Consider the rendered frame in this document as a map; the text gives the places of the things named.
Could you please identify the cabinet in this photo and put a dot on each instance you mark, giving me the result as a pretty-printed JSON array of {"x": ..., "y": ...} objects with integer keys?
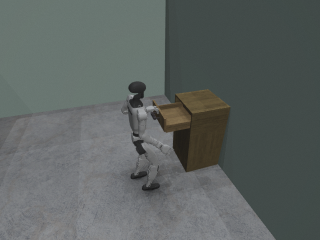
[{"x": 200, "y": 145}]

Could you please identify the robot left upper arm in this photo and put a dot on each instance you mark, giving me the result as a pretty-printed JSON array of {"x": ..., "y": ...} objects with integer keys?
[{"x": 124, "y": 108}]

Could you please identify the left robot hand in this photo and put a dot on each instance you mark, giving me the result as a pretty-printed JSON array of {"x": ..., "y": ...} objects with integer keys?
[{"x": 151, "y": 109}]

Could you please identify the right robot hand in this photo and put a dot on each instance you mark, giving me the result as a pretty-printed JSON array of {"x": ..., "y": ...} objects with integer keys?
[{"x": 165, "y": 149}]

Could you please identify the robot right upper arm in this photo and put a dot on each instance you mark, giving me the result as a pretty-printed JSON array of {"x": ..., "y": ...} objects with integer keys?
[{"x": 142, "y": 119}]

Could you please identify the drawer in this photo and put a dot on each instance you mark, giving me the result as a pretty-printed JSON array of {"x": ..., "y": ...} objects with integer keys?
[{"x": 173, "y": 116}]

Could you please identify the handle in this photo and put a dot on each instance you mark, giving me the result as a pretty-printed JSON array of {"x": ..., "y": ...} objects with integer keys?
[{"x": 153, "y": 115}]

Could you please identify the robot right foot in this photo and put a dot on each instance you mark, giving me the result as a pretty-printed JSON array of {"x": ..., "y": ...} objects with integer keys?
[{"x": 153, "y": 186}]

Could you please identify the left robot thigh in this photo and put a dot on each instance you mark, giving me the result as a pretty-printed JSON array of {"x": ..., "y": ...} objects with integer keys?
[{"x": 143, "y": 156}]

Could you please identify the right robot forearm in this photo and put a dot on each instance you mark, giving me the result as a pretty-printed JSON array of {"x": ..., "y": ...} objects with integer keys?
[{"x": 148, "y": 139}]

